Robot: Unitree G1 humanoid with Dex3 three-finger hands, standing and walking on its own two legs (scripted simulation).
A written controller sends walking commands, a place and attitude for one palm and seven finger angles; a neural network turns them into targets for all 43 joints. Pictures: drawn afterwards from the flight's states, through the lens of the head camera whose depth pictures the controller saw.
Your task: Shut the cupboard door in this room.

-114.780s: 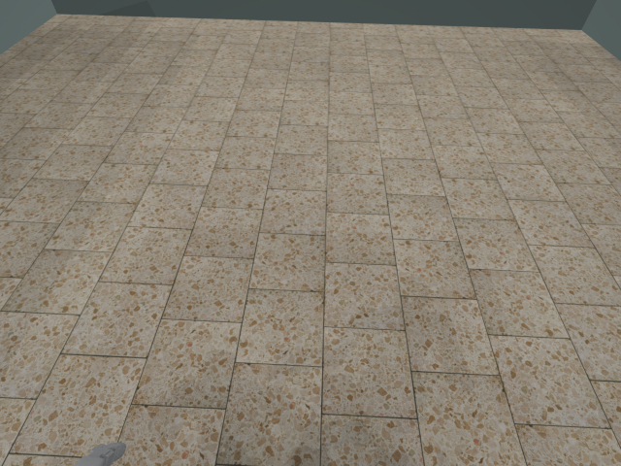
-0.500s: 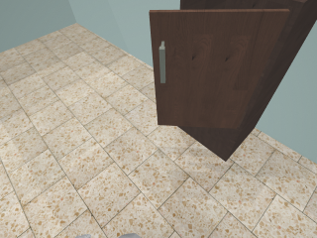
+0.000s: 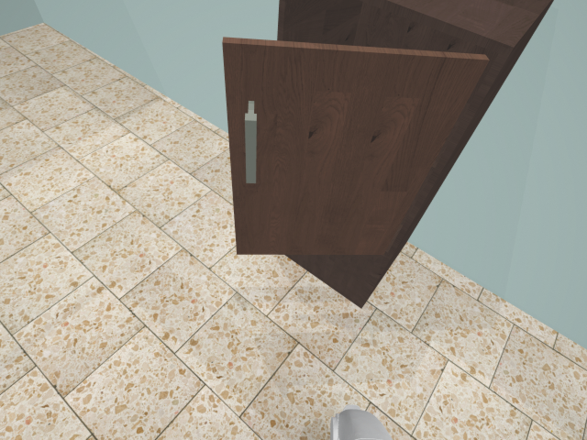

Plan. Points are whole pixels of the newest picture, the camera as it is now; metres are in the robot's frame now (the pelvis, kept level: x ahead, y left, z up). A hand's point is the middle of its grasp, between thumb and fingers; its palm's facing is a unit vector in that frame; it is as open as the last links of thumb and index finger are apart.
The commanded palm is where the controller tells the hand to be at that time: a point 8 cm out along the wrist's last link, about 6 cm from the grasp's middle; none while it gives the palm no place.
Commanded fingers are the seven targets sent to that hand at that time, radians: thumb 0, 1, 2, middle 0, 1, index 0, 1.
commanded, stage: take the last steps up to it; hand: left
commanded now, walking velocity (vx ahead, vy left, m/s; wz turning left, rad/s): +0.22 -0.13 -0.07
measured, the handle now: (251, 144) +0.59 +0.09 +0.04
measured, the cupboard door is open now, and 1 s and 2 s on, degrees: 40 40 40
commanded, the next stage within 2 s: come to a stop and stand still in 0.18 s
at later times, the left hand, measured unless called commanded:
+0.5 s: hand (222, 401) +0.21 +0.11 -0.20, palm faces +0.05 -0.98 -0.18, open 7.3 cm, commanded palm none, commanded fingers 0.00 0.90 0.90 -0.20 -0.30 -0.20 -0.30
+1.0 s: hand (248, 420) +0.18 +0.06 -0.17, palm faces +0.00 -0.97 -0.25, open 7.4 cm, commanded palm none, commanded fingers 0.00 0.90 0.90 -0.20 -0.30 -0.20 -0.30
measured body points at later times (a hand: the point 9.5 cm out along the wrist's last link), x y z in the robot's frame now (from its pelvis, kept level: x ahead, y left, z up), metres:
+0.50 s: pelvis +0.16 -0.07 -0.02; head +0.19 -0.05 +0.43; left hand +0.21 +0.16 -0.18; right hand +0.26 -0.30 -0.15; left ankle +0.18 +0.02 -0.75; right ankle +0.14 -0.17 -0.75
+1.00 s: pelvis +0.14 -0.13 -0.01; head +0.17 -0.14 +0.44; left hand +0.18 +0.11 -0.16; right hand +0.20 -0.39 -0.17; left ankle +0.11 -0.01 -0.71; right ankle +0.12 -0.24 -0.75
